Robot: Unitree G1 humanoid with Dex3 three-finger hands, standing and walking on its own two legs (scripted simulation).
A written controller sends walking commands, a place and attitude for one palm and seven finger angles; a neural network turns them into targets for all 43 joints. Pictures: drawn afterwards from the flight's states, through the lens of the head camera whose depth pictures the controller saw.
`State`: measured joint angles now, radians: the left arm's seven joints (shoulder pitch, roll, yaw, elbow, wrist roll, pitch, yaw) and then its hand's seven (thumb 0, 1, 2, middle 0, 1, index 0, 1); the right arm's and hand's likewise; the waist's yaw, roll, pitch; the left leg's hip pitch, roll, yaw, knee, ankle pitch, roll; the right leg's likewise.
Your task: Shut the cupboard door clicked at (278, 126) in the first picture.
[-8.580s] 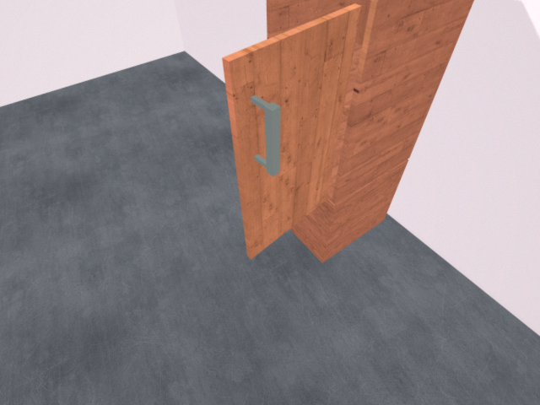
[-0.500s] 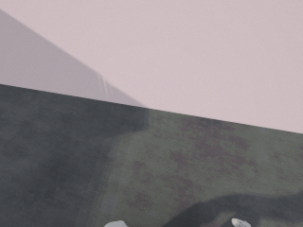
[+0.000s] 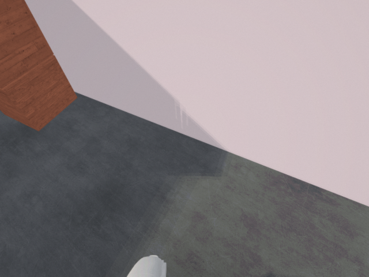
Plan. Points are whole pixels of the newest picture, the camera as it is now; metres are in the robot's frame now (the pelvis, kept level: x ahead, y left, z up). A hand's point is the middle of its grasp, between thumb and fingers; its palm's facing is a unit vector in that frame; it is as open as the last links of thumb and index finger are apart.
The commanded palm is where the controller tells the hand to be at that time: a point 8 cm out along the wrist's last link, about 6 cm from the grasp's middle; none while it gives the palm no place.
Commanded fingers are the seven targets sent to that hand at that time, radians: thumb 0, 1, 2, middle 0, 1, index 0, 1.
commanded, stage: walk to a spot facing it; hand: left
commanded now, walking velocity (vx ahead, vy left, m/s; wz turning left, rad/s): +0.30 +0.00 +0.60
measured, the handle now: out of the picture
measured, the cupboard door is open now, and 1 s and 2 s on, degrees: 97 97 97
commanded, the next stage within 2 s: turn to face it in 1.74 s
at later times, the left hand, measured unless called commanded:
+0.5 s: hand (82, 263) +0.17 +0.28 -0.17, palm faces +0.31 -0.93 -0.18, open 7.4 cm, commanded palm none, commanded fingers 0.00 0.90 0.90 -0.20 -0.30 -0.20 -0.30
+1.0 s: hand (99, 206) +0.32 +0.27 -0.17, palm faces +0.51 -0.83 -0.22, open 7.1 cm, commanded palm none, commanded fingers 0.00 0.90 0.90 -0.20 -0.30 -0.20 -0.30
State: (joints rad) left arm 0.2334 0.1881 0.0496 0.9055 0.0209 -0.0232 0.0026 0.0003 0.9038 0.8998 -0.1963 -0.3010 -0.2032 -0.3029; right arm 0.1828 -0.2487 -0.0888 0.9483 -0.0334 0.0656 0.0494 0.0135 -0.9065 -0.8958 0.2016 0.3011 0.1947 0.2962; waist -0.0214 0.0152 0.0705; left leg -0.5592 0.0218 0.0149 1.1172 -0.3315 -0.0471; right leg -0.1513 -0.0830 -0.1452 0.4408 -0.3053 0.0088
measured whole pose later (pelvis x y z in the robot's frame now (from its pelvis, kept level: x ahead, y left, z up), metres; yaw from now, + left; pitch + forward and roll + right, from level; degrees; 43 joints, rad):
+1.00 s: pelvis +0.38 +0.08 +0.00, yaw +29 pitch +1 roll +0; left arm 0.27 0.19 0.07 1.01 0.02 -0.09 0.01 -0.03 0.95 0.90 -0.20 -0.30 -0.20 -0.30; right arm 0.22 -0.19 -0.07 1.02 -0.03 0.00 0.04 0.01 -0.91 -0.90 0.20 0.30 0.19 0.30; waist -0.01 0.00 0.05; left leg -0.58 0.09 0.08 0.86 -0.21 -0.01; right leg -0.07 -0.08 -0.28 0.36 -0.29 0.01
